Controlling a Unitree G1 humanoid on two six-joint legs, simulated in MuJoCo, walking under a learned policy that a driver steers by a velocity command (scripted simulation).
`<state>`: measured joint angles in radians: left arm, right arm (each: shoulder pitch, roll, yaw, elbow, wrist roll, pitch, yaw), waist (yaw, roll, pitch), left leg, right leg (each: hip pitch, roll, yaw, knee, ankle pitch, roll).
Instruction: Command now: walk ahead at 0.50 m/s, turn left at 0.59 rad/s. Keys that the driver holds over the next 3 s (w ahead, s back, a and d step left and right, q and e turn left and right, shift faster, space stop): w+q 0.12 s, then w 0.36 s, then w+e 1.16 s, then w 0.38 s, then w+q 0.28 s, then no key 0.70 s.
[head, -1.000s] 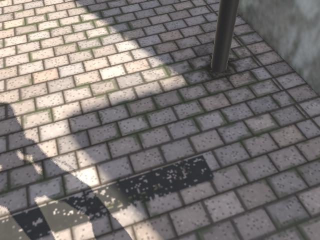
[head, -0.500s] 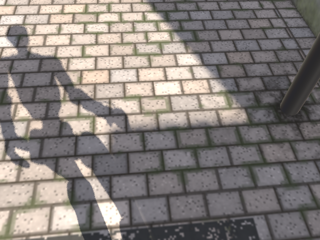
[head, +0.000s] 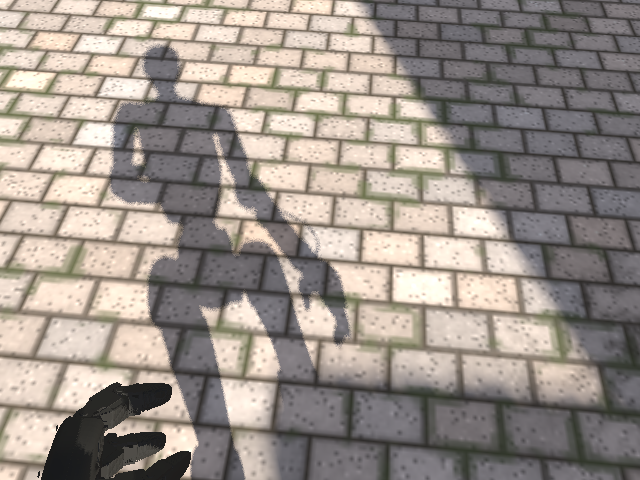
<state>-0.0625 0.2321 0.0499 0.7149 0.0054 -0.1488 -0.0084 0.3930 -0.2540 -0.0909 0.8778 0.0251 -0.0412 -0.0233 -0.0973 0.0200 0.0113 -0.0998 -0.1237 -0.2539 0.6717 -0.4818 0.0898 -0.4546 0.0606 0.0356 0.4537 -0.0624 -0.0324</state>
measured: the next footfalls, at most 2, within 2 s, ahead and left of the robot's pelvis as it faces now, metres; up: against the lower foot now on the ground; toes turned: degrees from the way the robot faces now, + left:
left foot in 0.46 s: +0.36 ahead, +0.19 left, +0.00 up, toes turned +12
right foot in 1.00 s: +0.68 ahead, -0.03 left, +0.00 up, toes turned -6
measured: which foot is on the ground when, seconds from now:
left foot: up 0.00-0.44, down 0.46-1.00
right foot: down 0.00-0.46, up 0.48-0.98, down 1.00-1.00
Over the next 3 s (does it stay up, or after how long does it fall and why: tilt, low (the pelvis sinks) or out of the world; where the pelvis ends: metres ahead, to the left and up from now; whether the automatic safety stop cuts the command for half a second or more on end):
stays up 1.37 -0.24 0.01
